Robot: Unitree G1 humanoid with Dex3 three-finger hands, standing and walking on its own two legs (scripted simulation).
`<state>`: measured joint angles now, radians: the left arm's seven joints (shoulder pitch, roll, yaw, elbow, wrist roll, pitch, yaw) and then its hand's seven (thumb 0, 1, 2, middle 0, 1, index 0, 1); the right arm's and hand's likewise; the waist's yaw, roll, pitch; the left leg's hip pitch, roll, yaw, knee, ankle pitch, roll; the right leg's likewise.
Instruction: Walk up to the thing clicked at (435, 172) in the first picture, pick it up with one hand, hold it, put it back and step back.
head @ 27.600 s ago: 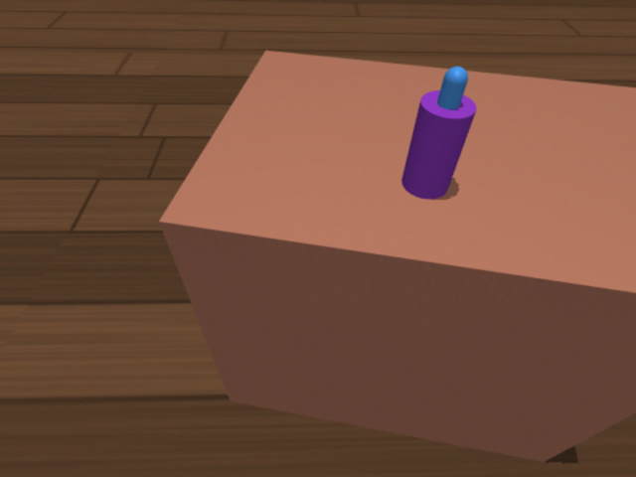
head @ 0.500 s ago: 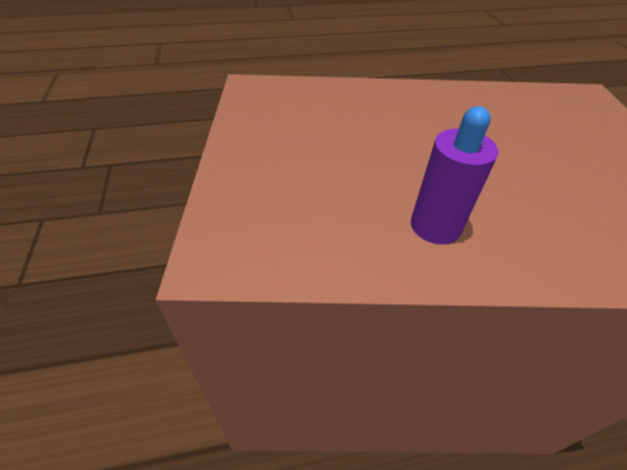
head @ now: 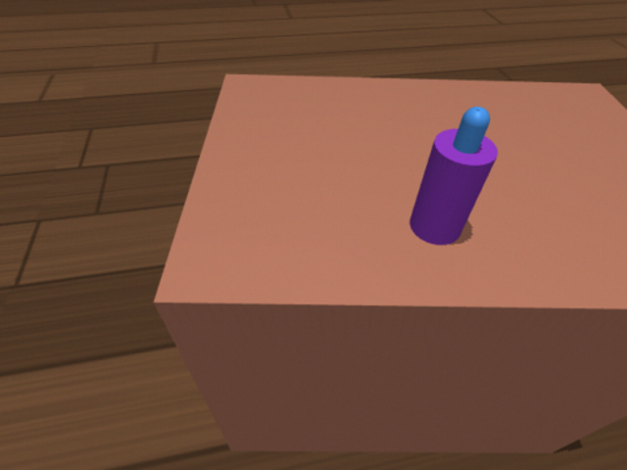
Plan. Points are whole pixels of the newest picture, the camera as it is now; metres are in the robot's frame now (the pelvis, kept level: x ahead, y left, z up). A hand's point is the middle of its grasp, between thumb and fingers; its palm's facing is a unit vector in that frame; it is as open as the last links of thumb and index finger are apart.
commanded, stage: stand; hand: right
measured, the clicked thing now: (454, 175) +0.49 -0.20 +0.12
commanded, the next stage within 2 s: step back in 0.82 s
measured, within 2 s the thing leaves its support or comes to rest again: neither
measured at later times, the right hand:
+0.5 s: hand out of the picture +0.07 -0.25 -0.16, palm faces -0.03 +0.94 -0.34, open 7.4 cm
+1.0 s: hand out of the picture +0.06 -0.26 -0.16, palm faces -0.02 +0.93 -0.38, open 7.4 cm
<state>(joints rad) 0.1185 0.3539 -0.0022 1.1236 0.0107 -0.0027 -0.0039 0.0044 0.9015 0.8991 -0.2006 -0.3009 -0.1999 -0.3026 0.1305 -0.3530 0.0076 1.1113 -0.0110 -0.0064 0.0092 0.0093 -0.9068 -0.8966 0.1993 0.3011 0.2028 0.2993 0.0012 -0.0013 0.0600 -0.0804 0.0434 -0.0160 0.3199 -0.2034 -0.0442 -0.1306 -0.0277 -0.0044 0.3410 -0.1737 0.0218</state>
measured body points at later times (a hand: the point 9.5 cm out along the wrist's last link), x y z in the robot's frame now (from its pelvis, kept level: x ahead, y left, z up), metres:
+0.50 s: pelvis +0.00 +0.00 +0.00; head +0.01 +0.00 +0.45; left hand +0.07 +0.30 -0.13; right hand +0.07 -0.30 -0.13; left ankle -0.02 +0.15 -0.75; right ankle +0.01 -0.13 -0.75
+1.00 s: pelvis -0.03 +0.01 -0.01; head +0.02 +0.01 +0.43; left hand +0.07 +0.33 -0.14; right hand +0.06 -0.31 -0.14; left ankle -0.03 +0.14 -0.73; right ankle +0.01 -0.13 -0.75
